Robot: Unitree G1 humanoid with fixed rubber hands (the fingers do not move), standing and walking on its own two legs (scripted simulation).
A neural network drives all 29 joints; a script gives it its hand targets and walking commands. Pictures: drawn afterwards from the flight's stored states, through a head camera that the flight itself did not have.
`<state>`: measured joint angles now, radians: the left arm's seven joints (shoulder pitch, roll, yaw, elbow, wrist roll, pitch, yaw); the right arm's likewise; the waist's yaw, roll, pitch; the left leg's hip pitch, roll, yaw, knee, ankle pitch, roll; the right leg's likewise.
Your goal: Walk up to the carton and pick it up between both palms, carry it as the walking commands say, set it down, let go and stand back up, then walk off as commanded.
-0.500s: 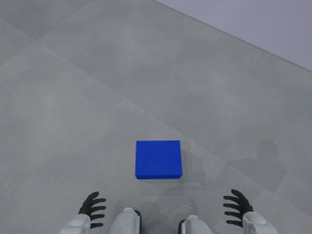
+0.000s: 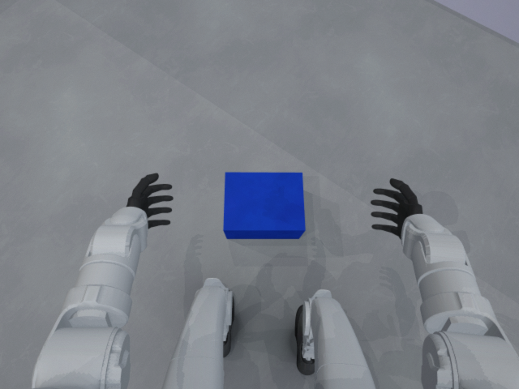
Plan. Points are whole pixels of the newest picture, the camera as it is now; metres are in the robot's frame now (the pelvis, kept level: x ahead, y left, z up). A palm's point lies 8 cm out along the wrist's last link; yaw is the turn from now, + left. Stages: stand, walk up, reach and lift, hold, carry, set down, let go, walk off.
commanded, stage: reach and lift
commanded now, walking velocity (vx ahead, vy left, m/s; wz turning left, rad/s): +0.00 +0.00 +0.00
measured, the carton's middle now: (263, 206) +0.52 +0.01 -0.61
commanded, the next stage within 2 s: none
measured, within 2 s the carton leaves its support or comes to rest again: neither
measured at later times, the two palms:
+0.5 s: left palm (152, 142) +0.50 +0.24 -0.12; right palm (387, 153) +0.50 -0.21 -0.12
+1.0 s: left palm (166, 148) +0.53 +0.24 -0.20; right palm (369, 160) +0.52 -0.21 -0.20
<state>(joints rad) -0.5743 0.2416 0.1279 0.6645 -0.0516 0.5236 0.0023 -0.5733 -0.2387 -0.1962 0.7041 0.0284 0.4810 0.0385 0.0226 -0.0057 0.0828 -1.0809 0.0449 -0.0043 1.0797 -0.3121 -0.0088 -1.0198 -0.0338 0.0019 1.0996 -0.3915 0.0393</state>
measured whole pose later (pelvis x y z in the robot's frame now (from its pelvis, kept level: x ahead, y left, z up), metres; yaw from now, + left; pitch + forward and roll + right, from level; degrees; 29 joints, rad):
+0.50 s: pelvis +0.02 +0.00 -0.03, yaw -1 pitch +41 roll -2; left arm -1.01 0.35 0.26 0.89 -0.05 0.19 -0.04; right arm -0.98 -0.28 -0.29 0.87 0.05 0.17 -0.02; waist 0.01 -0.02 -0.06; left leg -1.54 0.05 -0.01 1.11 -0.29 -0.01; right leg -1.48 -0.02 0.00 1.13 -0.37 0.04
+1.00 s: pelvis +0.01 -0.01 -0.09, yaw -2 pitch +50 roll -2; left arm -1.17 0.39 0.36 0.98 0.02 0.14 -0.10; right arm -1.11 -0.25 -0.33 0.86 0.01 0.15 -0.03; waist 0.00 -0.01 -0.10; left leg -1.85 0.05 -0.02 1.30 -0.33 -0.02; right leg -1.79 -0.02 0.00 1.33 -0.42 0.04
